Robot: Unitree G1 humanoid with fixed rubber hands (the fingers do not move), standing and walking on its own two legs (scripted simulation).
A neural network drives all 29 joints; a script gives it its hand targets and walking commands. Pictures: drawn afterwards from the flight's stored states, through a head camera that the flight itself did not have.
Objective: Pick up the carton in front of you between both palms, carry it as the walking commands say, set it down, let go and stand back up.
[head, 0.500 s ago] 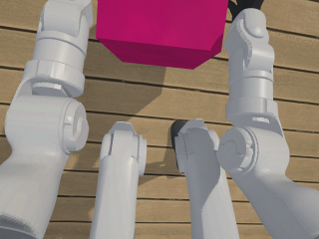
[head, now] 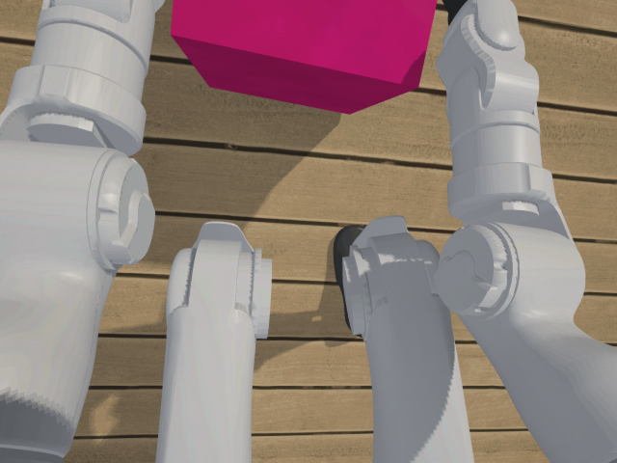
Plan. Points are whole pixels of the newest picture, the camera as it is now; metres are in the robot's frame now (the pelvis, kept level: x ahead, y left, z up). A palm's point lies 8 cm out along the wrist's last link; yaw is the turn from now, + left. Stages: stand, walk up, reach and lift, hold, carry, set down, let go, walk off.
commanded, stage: set down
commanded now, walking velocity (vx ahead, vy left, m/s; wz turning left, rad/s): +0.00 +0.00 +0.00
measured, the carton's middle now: out of the picture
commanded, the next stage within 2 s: none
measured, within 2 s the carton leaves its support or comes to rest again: neither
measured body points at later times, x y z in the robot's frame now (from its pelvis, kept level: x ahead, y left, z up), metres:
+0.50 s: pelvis -0.01 +0.00 -0.01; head +0.37 +0.04 +0.23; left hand +0.59 +0.15 -0.17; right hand +0.55 -0.16 -0.17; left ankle +0.09 +0.10 -0.35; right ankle +0.11 -0.13 -0.35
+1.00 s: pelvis -0.01 +0.00 -0.02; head +0.38 +0.03 +0.20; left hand +0.59 +0.21 -0.21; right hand +0.54 -0.20 -0.20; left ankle +0.09 +0.10 -0.35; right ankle +0.11 -0.12 -0.35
